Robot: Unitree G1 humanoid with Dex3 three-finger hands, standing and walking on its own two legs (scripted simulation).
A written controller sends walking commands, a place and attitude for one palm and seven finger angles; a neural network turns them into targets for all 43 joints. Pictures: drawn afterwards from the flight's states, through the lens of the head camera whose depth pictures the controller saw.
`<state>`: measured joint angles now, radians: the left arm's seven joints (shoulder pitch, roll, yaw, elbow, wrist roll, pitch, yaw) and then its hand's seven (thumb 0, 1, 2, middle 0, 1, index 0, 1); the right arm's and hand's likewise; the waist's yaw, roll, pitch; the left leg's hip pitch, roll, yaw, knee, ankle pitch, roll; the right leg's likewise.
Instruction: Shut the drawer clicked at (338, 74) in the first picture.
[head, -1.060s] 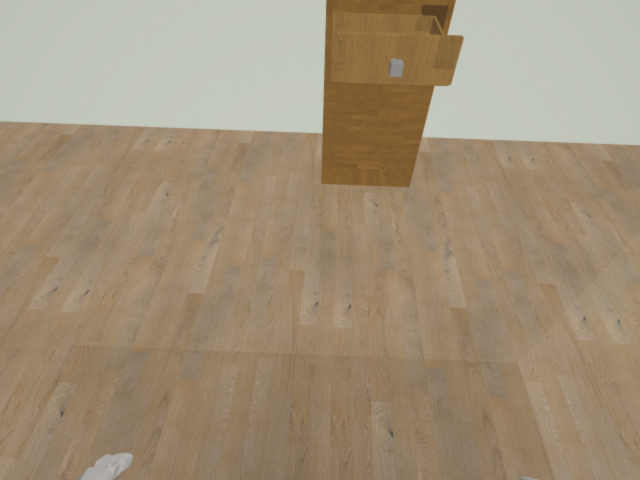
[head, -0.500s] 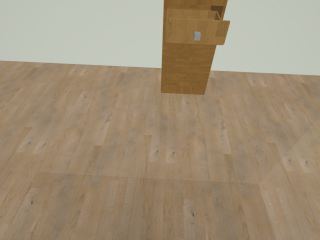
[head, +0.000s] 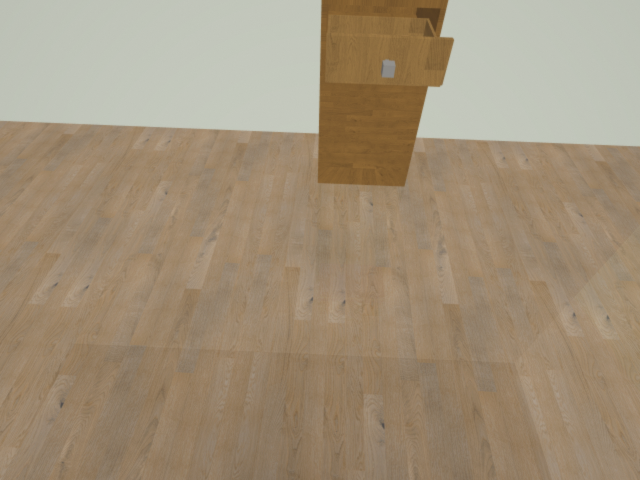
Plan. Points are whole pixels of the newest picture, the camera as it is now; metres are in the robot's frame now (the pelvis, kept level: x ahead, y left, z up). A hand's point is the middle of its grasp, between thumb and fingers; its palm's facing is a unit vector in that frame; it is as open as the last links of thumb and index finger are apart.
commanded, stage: look at it before walking up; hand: left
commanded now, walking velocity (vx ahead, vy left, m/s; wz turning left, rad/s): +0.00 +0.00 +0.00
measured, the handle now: (387, 66) +1.27 -0.14 -0.05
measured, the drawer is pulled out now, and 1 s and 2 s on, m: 0.27 0.27 0.27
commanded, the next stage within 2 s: walk to a spot facing it in 0.38 s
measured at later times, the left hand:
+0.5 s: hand out of the picture +0.09 +0.25 -0.16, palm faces -0.03 -0.94 -0.33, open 7.4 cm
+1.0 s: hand out of the picture +0.15 +0.12 -0.17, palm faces -0.16 -0.96 -0.24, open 7.4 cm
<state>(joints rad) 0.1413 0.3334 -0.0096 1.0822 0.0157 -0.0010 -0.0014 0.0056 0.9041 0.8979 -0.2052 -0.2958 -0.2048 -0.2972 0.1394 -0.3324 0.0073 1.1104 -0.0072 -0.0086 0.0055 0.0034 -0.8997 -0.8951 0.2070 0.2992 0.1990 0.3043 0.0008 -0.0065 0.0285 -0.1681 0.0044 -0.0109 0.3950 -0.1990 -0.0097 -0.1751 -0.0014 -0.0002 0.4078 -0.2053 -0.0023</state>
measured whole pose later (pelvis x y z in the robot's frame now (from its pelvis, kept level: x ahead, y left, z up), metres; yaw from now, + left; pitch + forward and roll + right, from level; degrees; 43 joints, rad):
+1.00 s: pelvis +0.10 -0.07 -0.01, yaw -14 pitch -1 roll +1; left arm 0.33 0.19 0.04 1.00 0.02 -0.05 -0.01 0.00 0.91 0.90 -0.20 -0.30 -0.20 -0.30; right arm 0.27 -0.23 -0.04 1.09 -0.02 0.01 0.01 0.01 -0.90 -0.90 0.20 0.30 0.20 0.30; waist 0.03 0.01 0.06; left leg -0.43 0.11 0.06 1.18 -0.35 -0.03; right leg -0.24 0.04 -0.08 0.57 -0.31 -0.09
